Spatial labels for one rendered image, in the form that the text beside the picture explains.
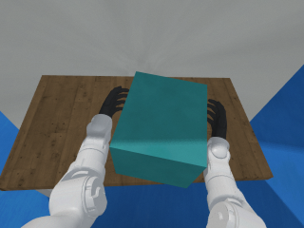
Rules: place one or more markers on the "right robot forearm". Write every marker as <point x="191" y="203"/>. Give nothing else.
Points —
<point x="218" y="177"/>

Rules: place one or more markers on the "left robot hand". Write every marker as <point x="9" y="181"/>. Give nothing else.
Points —
<point x="109" y="106"/>

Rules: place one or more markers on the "robot right upper arm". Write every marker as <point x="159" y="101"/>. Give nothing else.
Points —
<point x="225" y="214"/>

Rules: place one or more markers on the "carton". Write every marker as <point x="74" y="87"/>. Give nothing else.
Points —
<point x="161" y="135"/>

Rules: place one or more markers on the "robot left upper arm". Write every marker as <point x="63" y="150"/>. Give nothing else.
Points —
<point x="74" y="203"/>

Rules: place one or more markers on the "right robot hand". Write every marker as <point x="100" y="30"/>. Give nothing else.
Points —
<point x="219" y="122"/>

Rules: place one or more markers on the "left robot forearm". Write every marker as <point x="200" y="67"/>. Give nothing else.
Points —
<point x="93" y="152"/>

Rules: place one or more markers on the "table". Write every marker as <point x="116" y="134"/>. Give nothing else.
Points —
<point x="62" y="106"/>

